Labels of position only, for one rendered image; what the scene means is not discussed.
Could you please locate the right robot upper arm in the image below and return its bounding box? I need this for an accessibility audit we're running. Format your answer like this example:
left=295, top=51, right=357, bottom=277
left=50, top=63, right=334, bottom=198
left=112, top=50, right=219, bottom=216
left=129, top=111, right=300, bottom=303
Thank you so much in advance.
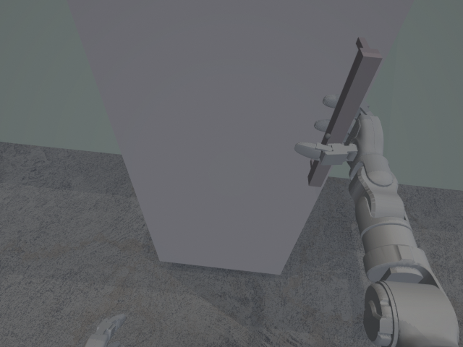
left=363, top=280, right=459, bottom=347

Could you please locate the fridge door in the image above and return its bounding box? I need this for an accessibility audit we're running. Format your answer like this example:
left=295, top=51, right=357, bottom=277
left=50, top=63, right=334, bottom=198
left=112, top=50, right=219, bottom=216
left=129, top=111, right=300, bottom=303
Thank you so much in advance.
left=67, top=0, right=414, bottom=275

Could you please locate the robot right hand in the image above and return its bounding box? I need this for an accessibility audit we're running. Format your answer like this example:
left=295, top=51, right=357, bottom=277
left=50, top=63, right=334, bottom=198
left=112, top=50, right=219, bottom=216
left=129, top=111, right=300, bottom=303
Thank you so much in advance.
left=294, top=94, right=384, bottom=168

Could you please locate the handle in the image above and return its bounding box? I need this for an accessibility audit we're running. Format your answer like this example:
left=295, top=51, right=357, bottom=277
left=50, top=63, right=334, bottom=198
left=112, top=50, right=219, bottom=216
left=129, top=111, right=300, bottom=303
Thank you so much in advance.
left=308, top=37, right=382, bottom=187

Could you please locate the robot right forearm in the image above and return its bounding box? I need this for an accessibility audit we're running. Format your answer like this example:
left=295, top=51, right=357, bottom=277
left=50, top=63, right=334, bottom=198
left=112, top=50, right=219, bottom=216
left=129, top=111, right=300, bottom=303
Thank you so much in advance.
left=349, top=154, right=459, bottom=343

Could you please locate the robot left hand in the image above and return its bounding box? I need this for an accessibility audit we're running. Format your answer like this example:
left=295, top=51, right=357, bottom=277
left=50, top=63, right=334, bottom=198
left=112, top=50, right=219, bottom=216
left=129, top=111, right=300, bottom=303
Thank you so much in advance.
left=83, top=314, right=126, bottom=347

